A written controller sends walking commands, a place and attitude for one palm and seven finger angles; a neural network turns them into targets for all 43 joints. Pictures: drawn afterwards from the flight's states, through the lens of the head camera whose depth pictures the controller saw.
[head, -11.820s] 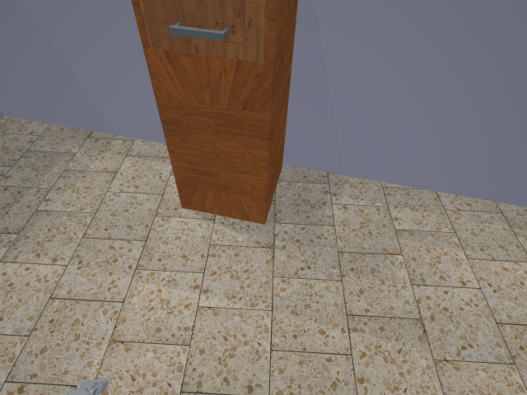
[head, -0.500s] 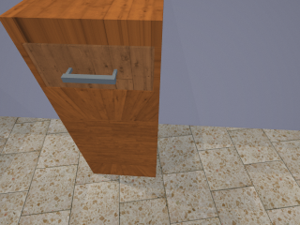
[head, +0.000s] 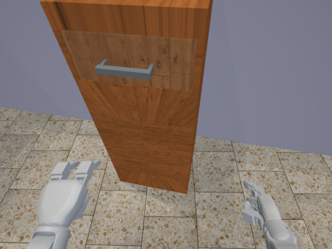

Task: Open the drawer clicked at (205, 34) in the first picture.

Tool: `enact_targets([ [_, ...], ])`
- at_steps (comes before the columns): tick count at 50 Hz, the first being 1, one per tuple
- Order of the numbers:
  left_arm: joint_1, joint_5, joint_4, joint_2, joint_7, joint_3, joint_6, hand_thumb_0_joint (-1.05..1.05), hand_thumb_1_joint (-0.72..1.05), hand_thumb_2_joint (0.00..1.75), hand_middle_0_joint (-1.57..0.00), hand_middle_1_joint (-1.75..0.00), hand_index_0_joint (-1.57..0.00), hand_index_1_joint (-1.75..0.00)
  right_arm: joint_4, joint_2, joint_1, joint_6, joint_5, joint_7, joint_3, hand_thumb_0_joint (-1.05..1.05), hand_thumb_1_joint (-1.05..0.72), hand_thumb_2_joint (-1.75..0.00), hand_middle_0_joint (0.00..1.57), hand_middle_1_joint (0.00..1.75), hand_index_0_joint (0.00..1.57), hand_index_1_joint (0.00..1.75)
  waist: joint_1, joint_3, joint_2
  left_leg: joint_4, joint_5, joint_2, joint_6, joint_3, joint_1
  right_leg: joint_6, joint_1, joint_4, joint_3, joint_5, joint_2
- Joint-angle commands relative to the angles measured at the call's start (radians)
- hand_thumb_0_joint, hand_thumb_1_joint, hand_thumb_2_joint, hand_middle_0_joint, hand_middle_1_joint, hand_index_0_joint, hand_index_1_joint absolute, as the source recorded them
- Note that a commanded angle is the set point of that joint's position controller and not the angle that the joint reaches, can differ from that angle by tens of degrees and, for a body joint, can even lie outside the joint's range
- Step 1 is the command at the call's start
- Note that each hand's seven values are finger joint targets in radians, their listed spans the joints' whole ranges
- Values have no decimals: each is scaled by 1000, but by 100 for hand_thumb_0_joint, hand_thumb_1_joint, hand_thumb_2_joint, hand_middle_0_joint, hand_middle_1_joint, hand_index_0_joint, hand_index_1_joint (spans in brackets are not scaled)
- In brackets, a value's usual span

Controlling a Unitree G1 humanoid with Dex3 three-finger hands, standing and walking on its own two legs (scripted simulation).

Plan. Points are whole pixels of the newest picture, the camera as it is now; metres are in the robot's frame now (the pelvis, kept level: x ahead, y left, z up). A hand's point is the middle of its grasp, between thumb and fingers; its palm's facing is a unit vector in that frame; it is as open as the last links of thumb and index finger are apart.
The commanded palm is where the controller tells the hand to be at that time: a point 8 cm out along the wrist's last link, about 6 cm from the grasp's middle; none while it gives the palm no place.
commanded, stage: raise the hand with hooked fingers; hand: left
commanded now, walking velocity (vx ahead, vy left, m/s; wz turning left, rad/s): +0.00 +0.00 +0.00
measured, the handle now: (125, 68) +0.54 +0.23 +0.15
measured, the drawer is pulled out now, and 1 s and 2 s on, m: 0.00 0.00 0.00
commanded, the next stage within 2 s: move the hooked fingers above the handle in 1.46 s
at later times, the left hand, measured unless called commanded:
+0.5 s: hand (71, 138) +0.27 +0.26 +0.15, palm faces +0.17 -0.08 -0.98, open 12.4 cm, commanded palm +0.24 +0.26 +0.21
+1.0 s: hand (48, 83) +0.31 +0.28 +0.26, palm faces +0.15 +0.00 -0.99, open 13.8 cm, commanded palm +0.27 +0.28 +0.31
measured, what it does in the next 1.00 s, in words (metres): stands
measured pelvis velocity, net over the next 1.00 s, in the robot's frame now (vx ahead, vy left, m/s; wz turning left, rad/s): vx -0.01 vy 0.03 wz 0.02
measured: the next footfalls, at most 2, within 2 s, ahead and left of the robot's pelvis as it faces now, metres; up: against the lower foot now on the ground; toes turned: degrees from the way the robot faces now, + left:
none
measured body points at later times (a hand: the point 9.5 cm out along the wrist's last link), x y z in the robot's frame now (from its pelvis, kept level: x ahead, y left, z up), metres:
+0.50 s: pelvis +0.00 +0.03 +0.03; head +0.01 -0.01 +0.48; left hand +0.25 +0.26 +0.20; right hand +0.20 -0.20 -0.08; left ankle +0.00 +0.13 -0.71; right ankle +0.02 -0.08 -0.71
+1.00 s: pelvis -0.01 +0.03 +0.03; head -0.01 -0.01 +0.48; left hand +0.30 +0.28 +0.31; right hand +0.22 -0.17 -0.07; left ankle +0.00 +0.13 -0.71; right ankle +0.02 -0.08 -0.71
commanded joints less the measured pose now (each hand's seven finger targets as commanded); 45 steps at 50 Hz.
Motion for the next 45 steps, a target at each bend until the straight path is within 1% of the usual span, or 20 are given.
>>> enact_targets([
  [1,-336,-46,-251,105,5,53,-16,0,20,60,-25,-75,-25,-75,-118,-71,-79,-40,6,-23,-20,0,-90,-90,20,30,20,30,-118,-143,8,-86,179,-75,55,-52,174,19,39,-248,166,153,0],
  [4,-209,-74,-116,126,-101,78,107,0,13,57,-25,-80,-25,-80,-123,-71,-113,-3,43,-33,-4,0,-90,-90,20,30,20,30,-62,-105,-98,-179,188,-66,47,-31,94,31,191,-284,158,208,-2],
  [6,-207,-87,-145,161,-162,97,150,0,8,55,-26,-82,-26,-82,-129,-73,-111,13,59,-31,10,0,-90,-90,20,30,20,30,-38,-95,-119,-231,230,-63,44,-22,95,36,282,-288,153,261,-7],
  [8,-195,-94,-176,202,-207,128,169,0,4,53,-26,-86,-26,-86,-139,-74,-120,19,67,-33,23,0,-90,-90,20,30,20,30,-20,-108,-100,-269,265,-58,42,-17,111,38,355,-287,139,304,-8],
  [9,-186,-94,-186,234,-223,157,173,0,1,52,-26,-87,-26,-87,-143,-81,-133,19,70,-33,28,0,-90,-90,20,30,20,30,-11,-100,-53,-285,277,-54,36,-17,121,34,376,-293,144,312,-6],
  [13,-303,-106,-320,261,-244,187,138,0,-8,48,-27,-93,-27,-93,-134,-87,-109,16,65,-37,24,0,-90,-90,20,30,20,30,-15,-157,10,-322,335,-48,41,-25,190,33,430,-319,124,372,-9],
  [14,-339,-111,-356,278,-239,203,123,0,-10,47,-27,-94,-27,-94,-137,-90,-118,10,65,-41,21,0,-90,-90,20,30,20,30,-19,-156,14,-328,340,-44,40,-31,203,32,428,-330,126,361,-5],
  [17,-420,-133,-382,253,-229,181,68,0,-17,44,-28,-99,-28,-99,-109,-91,-93,-12,68,-45,10,0,-90,-90,20,30,20,30,-39,-142,63,-340,352,-48,42,-40,265,28,390,-358,108,350,-4],
  [19,-473,-139,-358,247,-234,172,54,0,-22,42,-28,-102,-28,-102,-91,-91,-96,-20,74,-44,4,0,-90,-90,20,30,20,30,-49,-119,40,-349,344,-48,39,-47,282,27,365,-373,96,308,1],
  [22,-580,-135,-290,250,-259,140,65,0,-29,39,-29,-107,-29,-107,-65,-98,-88,-12,84,-45,-3,0,-90,-90,20,30,20,30,-61,-87,26,-375,311,-47,37,-46,293,29,339,-395,73,256,0],
  [23,-613,-130,-282,264,-269,139,75,0,-31,38,-29,-108,-29,-108,-63,-102,-92,-11,88,-46,-4,0,-90,-90,20,30,20,30,-59,-100,45,-383,317,-47,35,-48,302,28,348,-395,70,261,-1],
  [26,-695,-133,-262,329,-309,169,105,0,-38,35,-29,-112,-29,-112,-55,-107,-105,0,95,-48,-3,0,-90,-90,20,30,20,30,-49,-146,38,-403,353,-48,32,-54,314,27,411,-393,69,297,-1],
  [28,-747,-142,-262,341,-342,165,124,0,-43,33,-29,-115,-29,-115,-62,-108,-124,5,98,-47,3,0,-90,-90,20,30,20,30,-43,-151,53,-416,372,-49,29,-56,320,27,432,-394,65,320,-2],
  [29,-755,-156,-250,365,-360,193,133,0,-45,32,-30,-117,-30,-117,-70,-107,-142,3,103,-44,9,0,-90,-90,20,30,20,30,-36,-146,59,-419,374,-48,29,-61,318,24,447,-397,74,324,5],
  [30,-774,-162,-219,358,-382,176,141,0,-48,31,-30,-118,-30,-118,-59,-106,-133,7,100,-43,13,0,-90,-90,20,30,20,30,-39,-148,48,-422,388,-51,30,-53,316,27,460,-397,67,337,-1],
  [31,-789,-173,-220,384,-400,196,144,0,-50,30,-30,-120,-30,-120,-57,-111,-126,13,101,-43,11,0,-90,-90,20,30,20,30,-40,-141,40,-430,407,-49,28,-55,317,27,468,-401,64,360,3],
  [34,-828,-198,-208,406,-452,221,162,0,-50,30,-30,-120,-30,-120,-75,-117,-150,20,108,-36,20,0,-90,-90,20,30,20,30,-40,-145,48,-426,436,-45,27,-60,324,26,472,-403,66,384,10],
  [41,-1004,-214,-131,438,-571,195,174,0,-50,30,-30,-120,-30,-120,-73,-127,-125,28,109,-28,31,0,-90,-90,20,30,20,30,-54,-112,2,-439,378,-46,30,-56,304,31,437,-420,51,322,1],
  [44,-1109,-216,-176,486,-598,219,160,0,-50,30,-30,-120,-30,-120,-88,-132,-138,16,115,-29,33,0,-90,-90,20,30,20,30,-57,-173,58,-424,378,-50,35,-64,329,28,441,-417,63,318,6],
  [45,-1162,-211,-190,513,-606,229,147,0,-50,30,-30,-120,-30,-120,-78,-131,-120,11,107,-27,33,0,-90,-90,20,30,20,30,-52,-226,46,-423,394,-56,34,-65,339,29,469,-411,62,327,-4],
])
